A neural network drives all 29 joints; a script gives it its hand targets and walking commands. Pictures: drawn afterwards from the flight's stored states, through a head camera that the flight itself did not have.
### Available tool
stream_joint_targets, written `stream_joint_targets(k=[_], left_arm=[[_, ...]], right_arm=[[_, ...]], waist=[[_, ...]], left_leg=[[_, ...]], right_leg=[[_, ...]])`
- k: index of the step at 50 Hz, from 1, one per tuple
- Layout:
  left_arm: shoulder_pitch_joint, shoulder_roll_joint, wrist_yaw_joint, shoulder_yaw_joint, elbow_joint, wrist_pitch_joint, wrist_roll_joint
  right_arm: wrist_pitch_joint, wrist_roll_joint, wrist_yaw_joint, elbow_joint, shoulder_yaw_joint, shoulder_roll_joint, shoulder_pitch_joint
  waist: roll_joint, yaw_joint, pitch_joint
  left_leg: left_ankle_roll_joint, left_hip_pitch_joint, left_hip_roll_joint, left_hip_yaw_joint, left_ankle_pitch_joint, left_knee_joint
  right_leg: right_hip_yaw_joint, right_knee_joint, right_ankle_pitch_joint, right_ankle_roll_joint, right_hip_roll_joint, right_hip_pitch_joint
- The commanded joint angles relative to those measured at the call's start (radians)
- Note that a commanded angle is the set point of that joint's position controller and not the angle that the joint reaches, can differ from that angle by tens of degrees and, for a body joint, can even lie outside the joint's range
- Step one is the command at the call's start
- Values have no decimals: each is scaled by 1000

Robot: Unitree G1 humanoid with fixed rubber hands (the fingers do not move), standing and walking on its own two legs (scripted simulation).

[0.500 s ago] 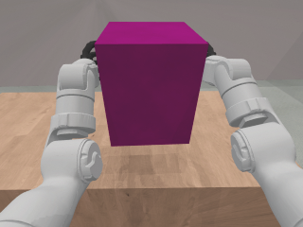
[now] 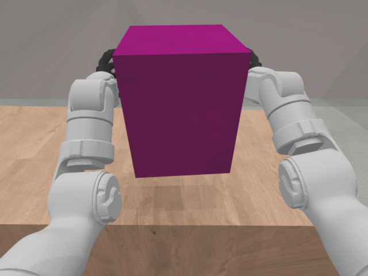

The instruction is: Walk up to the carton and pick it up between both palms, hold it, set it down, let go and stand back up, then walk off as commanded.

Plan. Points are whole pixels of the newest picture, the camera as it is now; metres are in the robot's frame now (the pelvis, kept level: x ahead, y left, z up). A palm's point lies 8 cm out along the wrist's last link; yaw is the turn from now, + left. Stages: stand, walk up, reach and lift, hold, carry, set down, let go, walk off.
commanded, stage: hold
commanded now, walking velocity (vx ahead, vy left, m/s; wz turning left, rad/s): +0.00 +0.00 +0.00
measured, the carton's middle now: (179, 99) +0.38 +0.00 +0.28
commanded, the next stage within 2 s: none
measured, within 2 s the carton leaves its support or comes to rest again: neither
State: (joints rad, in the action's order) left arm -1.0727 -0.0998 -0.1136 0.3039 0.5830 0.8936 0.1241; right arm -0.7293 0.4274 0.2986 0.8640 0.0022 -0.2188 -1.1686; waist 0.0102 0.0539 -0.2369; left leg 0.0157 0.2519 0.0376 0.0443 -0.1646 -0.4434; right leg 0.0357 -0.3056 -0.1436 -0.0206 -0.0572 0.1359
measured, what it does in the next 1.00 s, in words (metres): stands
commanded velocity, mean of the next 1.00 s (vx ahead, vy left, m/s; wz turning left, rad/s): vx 0.00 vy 0.00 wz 0.00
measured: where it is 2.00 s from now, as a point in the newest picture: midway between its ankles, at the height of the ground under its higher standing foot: outside the picture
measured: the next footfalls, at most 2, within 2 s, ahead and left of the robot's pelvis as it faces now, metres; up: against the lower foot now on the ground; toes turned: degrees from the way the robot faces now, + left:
none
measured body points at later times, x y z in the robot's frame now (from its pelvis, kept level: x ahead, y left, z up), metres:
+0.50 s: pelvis +0.00 +0.00 +0.00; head -0.10 +0.01 +0.44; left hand +0.39 +0.14 +0.32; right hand +0.38 -0.15 +0.32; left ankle +0.05 +0.12 -0.74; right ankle +0.02 -0.11 -0.74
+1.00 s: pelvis +0.01 +0.00 +0.00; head -0.09 +0.02 +0.44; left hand +0.39 +0.15 +0.32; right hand +0.39 -0.15 +0.32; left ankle +0.05 +0.12 -0.74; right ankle +0.02 -0.11 -0.74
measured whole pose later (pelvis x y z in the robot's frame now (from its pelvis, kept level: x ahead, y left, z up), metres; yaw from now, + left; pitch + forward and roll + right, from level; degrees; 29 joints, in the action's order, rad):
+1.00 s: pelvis +0.01 +0.00 +0.00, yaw +0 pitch -2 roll -3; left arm -1.04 -0.09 -0.10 0.31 0.54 0.91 0.13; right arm -0.75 0.47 0.31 0.83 -0.05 -0.24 -1.15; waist 0.02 0.07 -0.23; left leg 0.01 0.22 0.04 0.05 -0.19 -0.45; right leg 0.03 -0.28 -0.15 -0.02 -0.06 0.09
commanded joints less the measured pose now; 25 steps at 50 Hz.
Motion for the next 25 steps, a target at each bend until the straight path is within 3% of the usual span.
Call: stream_joint_targets(k=[1,2,3,5,6,8,9,10,11,12,13,15,17,19,21,22,23,25], left_arm=[[-924,624,174,-250,-146,-81,-157],[-962,608,177,-235,-135,-85,-163],[-969,623,175,-270,-163,-89,-183],[-962,629,178,-268,-155,-93,-169],[-1000,623,172,-278,-194,-94,-185],[-990,645,166,-280,-193,-96,-201],[-987,621,163,-278,-168,-94,-198],[-988,608,166,-254,-164,-98,-178],[-966,605,169,-228,-133,-95,-161],[-945,622,170,-247,-178,-93,-175],[-956,615,170,-258,-165,-89,-170],[-981,600,172,-253,-166,-98,-173],[-994,617,171,-274,-194,-95,-180],[-1042,639,162,-287,-205,-105,-204],[-976,640,156,-286,-207,-99,-202],[-996,628,161,-254,-150,-97,-178],[-991,619,166,-247,-149,-94,-176],[-979,617,168,-244,-140,-96,-188]], right_arm=[[57,177,-158,-313,-103,687,-1011],[58,174,-160,-316,-97,701,-1050],[70,174,-158,-345,-93,710,-1066],[68,164,-161,-306,-80,682,-1031],[70,176,-163,-312,-82,674,-1037],[72,206,-165,-378,-122,699,-1067],[64,194,-164,-336,-110,687,-1054],[62,187,-162,-313,-107,691,-1031],[68,180,-162,-331,-117,713,-1032],[66,184,-157,-368,-118,695,-1027],[60,188,-158,-317,-114,694,-1015],[54,194,-154,-316,-120,709,-1012],[63,200,-155,-334,-115,704,-1026],[72,204,-167,-368,-118,710,-1079],[75,205,-171,-371,-131,717,-1047],[75,200,-169,-357,-131,720,-1083],[72,184,-166,-347,-106,699,-1065],[74,177,-160,-362,-104,731,-1072]], waist=[[44,13,-355],[23,-7,-323],[49,16,-389],[59,25,-351],[80,25,-409],[55,1,-433],[53,22,-424],[48,17,-400],[17,-6,-381],[26,10,-426],[55,12,-386],[27,9,-380],[42,15,-416],[58,0,-415],[43,1,-417],[32,-14,-358],[19,2,-361],[-4,-3,-363]], left_leg=[[18,-186,-44,38,107,69],[8,-154,-57,26,62,75],[16,-182,-57,24,109,56],[25,-180,-44,29,105,61],[26,-189,-49,26,105,74],[32,-202,-47,34,175,46],[31,-190,-51,30,148,49],[26,-183,-58,24,118,55],[16,-184,-58,22,121,59],[21,-221,-52,26,177,54],[24,-200,-57,19,152,53],[26,-196,-53,27,153,44],[24,-204,-55,25,170,51],[24,-202,-50,38,129,61],[23,-210,-53,33,172,44],[18,-196,-51,26,126,55],[16,-193,-44,30,114,63],[6,-164,-60,23,91,67]], right_leg=[[-81,65,45,48,-22,-31],[-83,69,2,56,-20,-18],[-87,65,55,56,-20,-36],[-79,61,42,52,-19,-26],[-72,56,61,50,-28,-44],[-68,52,95,48,-36,-43],[-70,63,79,46,-32,-39],[-67,61,51,47,-29,-32],[-80,69,54,53,-23,-39],[-70,59,105,56,-31,-47],[-80,58,105,50,-25,-41],[-79,64,90,60,-26,-36],[-65,56,94,59,-37,-32],[-67,59,45,50,-35,-11],[-71,55,95,54,-29,-26],[-66,63,36,56,-29,-1],[-72,71,28,49,-33,-4],[-80,75,30,50,-24,-28]])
